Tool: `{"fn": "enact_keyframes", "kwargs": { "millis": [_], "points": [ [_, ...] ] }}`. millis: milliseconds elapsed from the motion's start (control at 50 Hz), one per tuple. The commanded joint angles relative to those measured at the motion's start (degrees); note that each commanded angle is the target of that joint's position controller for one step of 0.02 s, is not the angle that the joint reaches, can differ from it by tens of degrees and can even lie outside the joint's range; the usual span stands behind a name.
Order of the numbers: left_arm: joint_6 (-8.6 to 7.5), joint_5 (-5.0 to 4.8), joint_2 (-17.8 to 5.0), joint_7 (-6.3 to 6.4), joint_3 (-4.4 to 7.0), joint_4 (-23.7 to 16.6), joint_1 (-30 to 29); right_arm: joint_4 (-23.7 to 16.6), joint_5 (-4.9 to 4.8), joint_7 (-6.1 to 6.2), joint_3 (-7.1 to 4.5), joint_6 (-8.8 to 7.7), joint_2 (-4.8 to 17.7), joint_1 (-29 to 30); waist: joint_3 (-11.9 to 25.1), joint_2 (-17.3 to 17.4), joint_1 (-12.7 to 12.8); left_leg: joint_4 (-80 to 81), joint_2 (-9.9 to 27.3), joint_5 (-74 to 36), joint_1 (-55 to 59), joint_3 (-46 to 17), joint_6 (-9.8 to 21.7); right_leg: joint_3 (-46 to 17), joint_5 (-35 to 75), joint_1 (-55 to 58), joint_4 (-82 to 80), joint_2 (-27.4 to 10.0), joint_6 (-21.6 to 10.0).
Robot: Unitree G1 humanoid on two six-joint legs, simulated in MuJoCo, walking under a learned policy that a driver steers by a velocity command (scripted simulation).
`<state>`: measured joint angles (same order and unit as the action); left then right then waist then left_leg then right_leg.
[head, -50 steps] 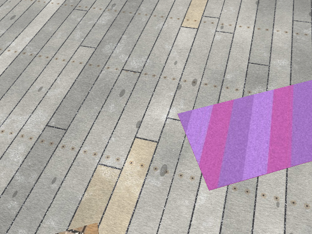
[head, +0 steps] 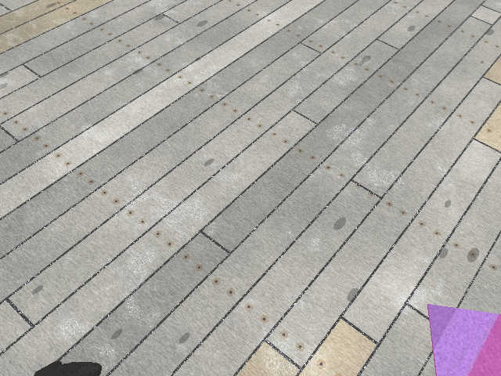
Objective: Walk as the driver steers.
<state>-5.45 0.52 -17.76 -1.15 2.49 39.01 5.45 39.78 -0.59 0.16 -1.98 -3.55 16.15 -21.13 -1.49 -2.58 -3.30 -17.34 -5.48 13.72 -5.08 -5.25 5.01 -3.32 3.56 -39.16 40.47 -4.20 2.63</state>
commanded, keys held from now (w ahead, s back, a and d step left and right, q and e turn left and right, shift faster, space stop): w+e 1.00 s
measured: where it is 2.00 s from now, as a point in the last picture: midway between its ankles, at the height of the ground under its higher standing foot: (337, 190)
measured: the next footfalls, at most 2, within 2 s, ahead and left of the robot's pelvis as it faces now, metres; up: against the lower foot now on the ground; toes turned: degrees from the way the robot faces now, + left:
right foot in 0.22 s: +0.32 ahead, -0.13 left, +0.00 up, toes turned -3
left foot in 0.66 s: +0.60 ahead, +0.06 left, +0.00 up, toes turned -22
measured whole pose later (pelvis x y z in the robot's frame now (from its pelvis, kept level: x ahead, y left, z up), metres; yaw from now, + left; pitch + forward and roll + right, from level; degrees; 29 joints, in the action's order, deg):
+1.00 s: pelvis +0.58 -0.05 +0.00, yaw -30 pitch +1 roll +2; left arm -1.0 -1.2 -17.5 -1.6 3.7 35.9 8.5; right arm 45.5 0.3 0.2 -3.6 -4.9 16.7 -20.0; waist -2.1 -2.6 -5.0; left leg -15.4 -0.6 14.6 -1.6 8.5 0.6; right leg -2.9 -4.2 -38.9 48.5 -5.0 1.0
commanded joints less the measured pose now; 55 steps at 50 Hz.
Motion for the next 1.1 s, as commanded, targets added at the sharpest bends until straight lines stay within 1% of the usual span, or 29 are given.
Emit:
{"fn": "enact_keyframes", "kwargs": {
  "millis": [20,120,180,200,220,240,260,280,300,320,340,380,420,460,500,540,600,640,660,680,700,720,740,780,820,920,1000,1060,1100],
  "points": [
    [-1.05,-0.97,-1.86,-1.01,-0.12,-4.61,-7.83,-1.14,-0.34,0.53,-2.78,-1.13,10.16,-1.57,-1.72,6.87,-2.0,7.01,13.77,-13.27,-2.65,-5.97,6.02,2.56,7.87,4.17,-7.25,1.48,-0.99],
    [-1.5,-1.5,-2.48,-2.88,-0.15,-6.68,-12.37,2.53,0.11,0.6,-2.75,0.01,9.94,-4.86,-3.61,6.38,-2.99,3.21,17.85,-23.75,9.77,-4.05,5.13,3.9,-0.69,-1.41,-11.53,2.71,-5.64],
    [-1.11,-1.27,-5.22,-2.93,1.32,-4.96,-3.9,2.45,0.53,1.27,-3.04,0.89,11.73,-2.93,3.94,8.29,1.95,-8.02,17.17,-55.0,12.84,-0.63,3.37,7.26,-8.44,11.59,-10.8,7.77,-9.13],
    [-0.88,-1.26,-7.24,-2.5,2.5,-3.18,4.17,1.92,0.77,1.51,-2.84,1.37,11.88,-1.2,9.09,7.67,6.67,-18.19,15.25,-61.49,10.38,2.1,1.9,8.0,-5.93,22.81,-12.57,8.89,-11.1],
    [-0.46,-1.01,-9.91,-1.82,3.34,-1.79,14.02,0.4,1.69,1.8,-2.16,1.14,10.91,-0.69,16.08,4.96,10.71,-33.08,14.03,-49.1,-2.57,2.6,0.18,-2.43,-2.67,41.99,-10.4,1.3,-14.94],
    [-0.27,-1.38,-14.51,-1.64,4.76,-1.14,19.73,-0.31,1.68,1.23,-0.44,-0.14,5.17,-6.21,24.31,-11.77,9.72,-62.72,1.07,-8.67,-28.26,4.64,-7.41,-34.3,-9.7,64.9,-13.49,-14.73,-28.54],
    [0.25,-2.42,-9.41,-1.28,3.54,-0.56,18.66,-0.72,1.17,0.28,-0.84,-2.06,8.92,-5.29,26.3,-6.55,9.67,-65.77,1.29,14.08,-35.66,-3.7,-6.27,-43.18,-16.6,66.59,-20.79,-15.6,-27.18],
    [0.84,-1.99,-7.65,-0.57,2.99,-1.44,15.77,-3.1,-1.39,-0.51,-1.32,-3.15,10.61,2.23,16.66,-4.11,10.1,-65.96,4.86,11.9,-39.95,-4.28,-5.92,-34.41,-20.96,59.58,-21.69,-13.28,-23.56],
    [1.05,-1.34,-7.04,-0.31,2.79,-1.94,12.37,-4.39,-1.1,-0.73,-0.81,-3.95,9.7,5.98,8.92,2.3,8.1,-60.31,7.18,8.59,-40.0,-2.82,-5.12,-28.28,-18.13,48.98,-24.04,-10.81,-21.45],
    [0.97,-1.18,-6.05,-0.26,2.39,-2.17,10.73,-4.9,1.15,-0.39,-0.99,-4.13,9.15,9.05,4.52,5.61,7.02,-53.67,9.03,6.83,-37.05,-1.41,-4.95,-22.49,-8.37,40.98,-24.8,-7.89,-19.57],
    [1.08,-0.51,-6.62,0.04,2.36,-2.87,8.96,-5.49,1.45,-0.36,-1.02,-3.9,8.5,7.08,3.38,2.38,3.9,-51.09,9.69,5.9,-34.1,-1.23,-5.66,-22.36,-7.14,35.16,-26.81,-6.96,-20.76],
    [1.22,-0.81,-5.87,0.45,2.36,-3.34,6.85,-4.62,1.6,-0.28,-0.76,-2.95,7.41,4.85,2.0,0.62,1.88,-45.44,10.49,5.7,-30.19,-0.11,-7.34,-19.03,-4.31,27.67,-28.89,-4.64,-20.8],
    [1.22,-1.35,-7.47,0.92,2.83,-3.1,7.11,-5.2,2.1,0.1,0.1,-2.26,5.32,6.09,0.85,0.34,1.82,-37.56,10.04,2.36,-28.12,2.05,-9.06,-14.5,-2.17,22.09,-29.6,-2.88,-20.29],
    [1.44,-1.68,-8.98,1.33,3.51,-2.47,8.09,-6.42,2.04,-0.06,0.93,-2.6,3.82,11.24,0.13,-0.48,3.79,-26.75,8.96,-7.12,-23.28,2.64,-9.68,-11.18,-3.11,17.73,-28.53,-0.45,-18.07],
    [1.96,-2.05,-9.15,1.67,3.65,-1.18,11.8,-7.27,1.4,-0.29,0.72,-3.03,4.13,16.34,1.15,-0.48,6.35,-19.52,6.35,-16.01,-19.96,2.7,-10.02,-11.76,-6.57,18.3,-27.34,0.42,-15.85],
    [2.44,-2.63,-9.0,1.85,3.68,-0.4,14.04,-7.78,0.64,-0.54,0.18,-3.25,5.32,18.04,1.83,-1.14,6.89,-15.23,5.45,-17.22,-18.85,1.2,-9.69,-14.36,-9.96,21.75,-25.07,-0.37,-14.52],
    [2.93,-2.38,-8.59,1.93,3.73,-0.27,14.03,-7.76,0.02,-0.55,-1.3,-3.64,7.73,16.65,2.69,-3.47,4.97,-12.26,5.92,-12.62,-15.06,-0.59,-7.38,-19.96,-14.38,25.93,-19.63,-2.54,-12.27],
    [3.06,-1.86,-5.78,1.69,2.91,-0.64,13.95,-6.47,0.32,-0.17,-2.67,-3.89,9.21,9.62,5.42,-3.51,0.84,-9.36,7.68,-8.91,-4.0,-0.37,-4.19,-18.86,-14.6,24.11,-11.0,0.37,-9.44],
    [2.81,-1.06,-1.42,1.3,1.42,-1.67,14.58,-5.98,1.22,0.31,-3.65,-3.92,12.46,2.04,12.34,3.67,-2.12,-8.25,17.5,-2.82,8.12,-9.73,-0.45,-13.76,-21.98,18.81,4.9,4.32,-7.29],
    [2.25,-2.68,1.08,1.21,0.42,-3.74,21.51,-4.1,1.91,0.01,-4.87,-2.86,16.93,-1.66,18.39,22.44,0.99,-1.73,29.26,13.32,21.98,-35.95,8.14,-5.96,-38.31,1.31,22.73,10.26,-4.47],
    [2.4,-3.4,-4.75,1.55,1.5,-2.47,20.92,-4.58,1.01,-0.41,-4.11,-2.64,12.21,-0.6,14.17,16.81,-0.08,1.06,29.62,24.73,19.34,-41.24,8.06,-6.75,-35.3,-5.63,31.17,5.84,-3.5],
    [2.79,-2.94,-7.64,1.64,2.44,-2.81,15.7,-4.92,0.7,-0.25,-3.29,-2.47,9.18,1.48,7.87,11.49,-1.24,1.19,27.15,20.67,14.01,-32.09,5.83,-5.96,-29.85,-7.14,33.67,4.15,-3.1],
    [3.1,-2.22,-7.27,1.77,2.53,-3.24,13.0,-4.99,1.13,-0.25,-2.77,-2.35,7.81,3.91,4.78,7.81,-0.61,1.29,24.54,11.11,8.7,-24.01,4.68,-4.77,-25.71,-5.53,33.04,2.42,-2.62],
    [3.23,-1.81,-5.74,1.2,2.67,-4.19,10.76,-4.05,1.78,-0.13,-2.22,-2.39,5.87,5.42,1.07,8.9,0.72,3.01,20.71,-3.06,1.8,-13.23,3.84,-4.56,-21.65,-2.07,29.04,-0.3,-2.27],
    [3.92,-2.21,-3.84,0.95,2.38,-4.42,10.8,-2.87,1.43,-0.08,-2.39,-2.73,5.66,6.15,0.86,9.78,1.6,6.01,19.65,-4.31,-0.41,-8.65,4.79,-2.74,-19.99,-0.84,27.08,-1.09,-1.87],
    [4.26,-1.62,-1.67,0.27,1.58,-6.25,5.8,0.07,1.21,0.06,-3.51,-2.75,8.57,5.8,-0.26,6.26,1.28,8.29,20.79,-14.2,1.77,0.58,6.02,-2.1,-11.26,-3.31,15.01,-1.92,-0.99],
    [3.3,-1.8,-0.77,-1.24,0.93,-7.87,-1.7,2.31,0.5,0.35,-3.81,-2.05,9.95,4.44,-2.29,5.99,-1.29,7.98,19.4,-17.92,2.86,8.28,3.98,2.1,-2.75,-0.07,2.64,-0.84,-2.31],
    [3.3,-2.08,-0.68,-2.22,0.85,-9.74,-5.49,3.98,-0.35,0.35,-4.27,-1.31,11.62,2.53,-3.22,6.1,-1.77,6.69,21.0,-21.1,6.63,10.65,2.99,4.06,-4.61,1.23,-2.34,-0.11,-4.21],
    [3.25,-1.92,-1.37,-2.52,1.16,-10.69,-6.06,4.98,-0.9,0.31,-4.39,-0.74,12.3,1.71,-2.82,6.38,-0.58,3.19,21.71,-33.55,8.94,11.84,2.93,5.53,-10.06,4.21,-4.35,1.93,-6.4]
  ]
}}
Keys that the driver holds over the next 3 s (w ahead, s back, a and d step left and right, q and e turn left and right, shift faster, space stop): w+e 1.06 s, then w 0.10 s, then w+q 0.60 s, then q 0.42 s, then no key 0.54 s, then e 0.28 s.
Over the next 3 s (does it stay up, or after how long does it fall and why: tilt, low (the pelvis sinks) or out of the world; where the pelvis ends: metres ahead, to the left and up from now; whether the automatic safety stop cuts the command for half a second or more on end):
stays up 1.18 -0.35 -0.02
